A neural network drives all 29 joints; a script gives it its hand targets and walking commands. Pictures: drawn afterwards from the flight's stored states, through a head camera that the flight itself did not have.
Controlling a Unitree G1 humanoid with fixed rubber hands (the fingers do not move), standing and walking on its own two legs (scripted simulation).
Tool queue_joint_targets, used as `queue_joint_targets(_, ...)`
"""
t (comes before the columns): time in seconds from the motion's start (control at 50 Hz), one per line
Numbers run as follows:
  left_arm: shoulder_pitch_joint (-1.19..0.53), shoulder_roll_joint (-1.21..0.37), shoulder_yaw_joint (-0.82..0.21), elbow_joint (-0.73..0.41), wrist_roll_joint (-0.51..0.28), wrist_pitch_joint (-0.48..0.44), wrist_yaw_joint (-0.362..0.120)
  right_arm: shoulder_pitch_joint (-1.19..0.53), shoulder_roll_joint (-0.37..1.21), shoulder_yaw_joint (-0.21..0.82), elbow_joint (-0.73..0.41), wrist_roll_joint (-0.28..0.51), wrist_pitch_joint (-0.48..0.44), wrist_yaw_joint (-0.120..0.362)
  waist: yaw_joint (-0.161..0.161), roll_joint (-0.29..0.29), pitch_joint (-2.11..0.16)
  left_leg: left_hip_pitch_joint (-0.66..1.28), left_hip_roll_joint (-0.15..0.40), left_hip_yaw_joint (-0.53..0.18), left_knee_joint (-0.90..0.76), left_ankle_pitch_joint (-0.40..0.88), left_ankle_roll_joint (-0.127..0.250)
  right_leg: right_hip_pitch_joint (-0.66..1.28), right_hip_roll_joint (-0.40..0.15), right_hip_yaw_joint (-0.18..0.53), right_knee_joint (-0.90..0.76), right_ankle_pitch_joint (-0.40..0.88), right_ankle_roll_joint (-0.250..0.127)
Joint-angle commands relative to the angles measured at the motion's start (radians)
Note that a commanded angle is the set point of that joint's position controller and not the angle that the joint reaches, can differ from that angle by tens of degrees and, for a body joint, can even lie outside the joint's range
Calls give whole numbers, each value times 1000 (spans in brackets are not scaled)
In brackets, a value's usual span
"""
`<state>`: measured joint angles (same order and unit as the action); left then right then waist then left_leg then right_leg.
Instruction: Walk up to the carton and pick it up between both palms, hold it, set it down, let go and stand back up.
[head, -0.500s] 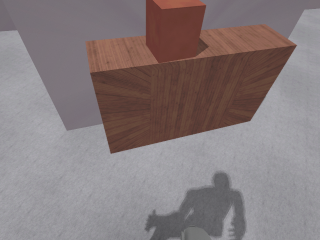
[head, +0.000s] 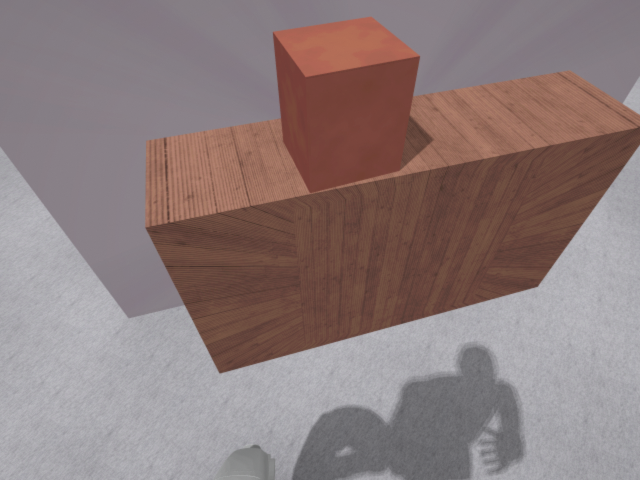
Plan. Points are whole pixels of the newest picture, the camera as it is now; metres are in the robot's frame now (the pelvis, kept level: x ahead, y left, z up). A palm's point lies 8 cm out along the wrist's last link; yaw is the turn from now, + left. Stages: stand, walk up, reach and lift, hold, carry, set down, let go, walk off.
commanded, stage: walk up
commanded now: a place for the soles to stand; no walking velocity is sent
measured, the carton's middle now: (340, 106) +0.80 +0.00 +0.05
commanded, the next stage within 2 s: none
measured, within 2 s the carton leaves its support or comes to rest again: neither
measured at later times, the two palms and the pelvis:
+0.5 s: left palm (129, 398) +0.25 +0.31 -0.13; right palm (457, 447) +0.20 -0.18 -0.12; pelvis +0.22 +0.06 +0.00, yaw +1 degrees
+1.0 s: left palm (172, 335) +0.37 +0.29 -0.15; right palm (444, 359) +0.34 -0.19 -0.14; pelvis +0.31 +0.05 -0.01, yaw +2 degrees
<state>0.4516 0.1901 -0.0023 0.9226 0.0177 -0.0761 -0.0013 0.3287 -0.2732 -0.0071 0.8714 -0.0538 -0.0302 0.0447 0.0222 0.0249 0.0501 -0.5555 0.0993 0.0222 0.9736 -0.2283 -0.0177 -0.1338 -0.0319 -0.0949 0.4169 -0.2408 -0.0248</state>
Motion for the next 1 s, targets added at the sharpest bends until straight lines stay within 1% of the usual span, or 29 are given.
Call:
queue_joint_targets(0.0,57,149,37,-28,10,-29,-3,-24,-10,4,-59,-6,-9,10,5,-144,107,-16,9,33,-209,140,-8,-91,-188,151,-209,-69,-148)
queue_joint_targets(0.08,98,186,44,-3,32,-21,-7,-87,-12,-4,-75,-7,-25,1,20,-149,92,120,-27,60,-336,153,21,-69,-227,135,-140,45,-157)
queue_joint_targets(0.12,77,198,40,1,40,-11,-6,-14,-25,-15,-56,-9,-35,-10,-23,-119,80,240,-41,65,-401,119,33,-73,-236,132,-53,84,-143)
queue_joint_targets(0.14,71,192,32,1,44,-3,-6,71,-47,-29,-32,-11,-42,-18,-64,-67,48,361,-62,69,-441,98,41,-99,-203,102,70,110,-124)
queue_joint_targets(0.16,107,148,12,3,45,3,-8,197,-91,-52,5,-13,-47,-28,-105,32,-40,528,-47,34,-456,74,60,-140,-122,39,304,110,-91)
queue_joint_targets(0.18,178,88,-11,-7,39,10,-9,292,-159,-71,14,-28,-44,-37,-113,194,-165,684,181,-266,-498,-45,85,-268,-33,-24,596,-134,-39)
queue_joint_targets(0.2,208,106,-1,-42,7,30,-4,274,-239,-89,-18,14,-29,-54,-108,214,-115,702,323,-613,-667,-215,181,-456,45,23,760,-340,1)
queue_joint_targets(0.22,108,164,11,-56,18,41,3,248,-223,-88,-18,62,-20,-67,-122,112,-62,592,365,-679,-753,-366,216,-483,-23,108,855,-311,1)
queue_joint_targets(0.26,46,141,8,-70,5,30,-9,132,-161,-59,-41,57,-21,-70,-85,69,74,455,282,-408,-751,-184,203,-491,-54,148,835,-215,-6)
queue_joint_targets(0.3,74,124,12,-49,15,26,-15,93,-82,-31,-37,38,-38,-56,-29,79,88,355,185,-233,-757,-35,162,-389,-77,147,700,-152,-5)
queue_joint_targets(0.36,115,94,10,-24,35,33,-28,122,-52,-26,-14,26,-57,-48,-6,52,14,386,137,-132,-728,120,168,-366,-48,102,683,-57,19)
queue_joint_targets(0.44,-37,90,6,-79,35,40,-32,120,-55,-26,4,38,-62,-47,-19,83,98,331,122,-80,-757,-3,194,-426,-69,71,474,65,42)
queue_joint_targets(0.48,-110,72,0,-96,34,38,-27,128,-56,-22,16,27,-58,-45,-35,104,113,313,104,-27,-700,170,186,-366,-49,34,330,117,38)
queue_joint_targets(0.52,-135,54,-4,-89,31,35,-13,167,-65,-19,32,16,-51,-47,-49,105,67,336,107,4,-581,493,178,-265,1,-12,266,182,29)
queue_joint_targets(0.54,-120,57,-1,-80,30,32,-7,172,-76,-20,35,15,-45,-47,-44,90,36,340,108,5,-519,540,167,-204,17,-18,237,207,19)
queue_joint_targets(0.58,-37,81,10,-44,28,22,5,133,-87,-9,26,24,-33,-47,3,26,-13,290,75,2,-395,433,117,-18,30,-11,95,348,-13)
queue_joint_targets(0.6,10,124,20,-31,28,16,12,144,-79,3,22,30,-31,-45,22,-29,-44,258,37,8,-304,341,88,75,-17,42,43,456,-37)
queue_joint_targets(0.62,52,180,38,-28,33,16,18,186,-33,20,12,39,-29,-47,31,-137,-113,184,-28,44,-151,80,51,185,-195,218,56,653,-81)
queue_joint_targets(0.64,56,199,44,-35,8,31,18,301,33,43,25,42,-5,-60,-3,-220,-185,232,-82,26,8,-389,24,149,-368,420,20,610,-195)
queue_joint_targets(0.66,-37,206,46,-50,-42,49,27,264,9,38,35,41,24,-74,-1,-192,-162,218,-52,-18,38,-477,17,49,-391,463,-45,331,-260)
queue_joint_targets(0.68,-101,189,39,-69,-47,62,34,192,-23,32,20,36,37,-77,11,-163,-82,199,-47,-37,25,-497,14,-54,-352,424,-115,153,-250)
queue_joint_targets(0.7,-144,174,28,-63,-35,71,38,142,-20,28,9,38,37,-77,8,-156,-23,190,-44,-49,-14,-480,12,-112,-299,367,-134,103,-223)
queue_joint_targets(0.72,-185,162,19,-62,-23,76,42,149,-20,27,17,43,35,-74,-19,-139,12,224,-33,-48,-95,-443,8,-178,-252,288,-129,89,-183)
queue_joint_targets(0.76,-238,183,14,-51,-10,81,36,221,11,35,58,41,32,-73,-55,-171,-11,300,-41,-5,-235,-264,-3,-200,-226,219,-69,154,-162)
queue_joint_targets(0.8,-269,182,5,-38,-11,83,27,207,-5,25,68,37,15,-72,-60,-102,-70,382,-70,46,-373,-38,1,-181,-189,160,14,230,-127)
queue_joint_targets(0.84,-291,184,-2,-31,-26,85,17,163,-20,19,44,29,4,-75,-59,-83,-65,409,-27,-10,-443,100,38,-236,-182,148,43,164,-87)
queue_joint_targets(0.88,-242,132,-20,-6,-46,91,7,62,-85,10,16,56,8,-74,0,1,4,222,89,-171,-581,-115,85,-187,-86,101,40,-98,-30)
queue_joint_targets(0.9,-232,115,-24,17,-33,95,9,20,-120,-2,28,78,11,-70,14,44,44,83,102,-183,-647,-221,102,-63,-66,94,75,-81,-11)
queue_joint_targets(0.98,-232,166,-20,60,-12,71,7,2,-74,17,43,64,0,-60,-3,45,8,233,54,-106,-594,22,76,-91,-96,117,54,109,-12)
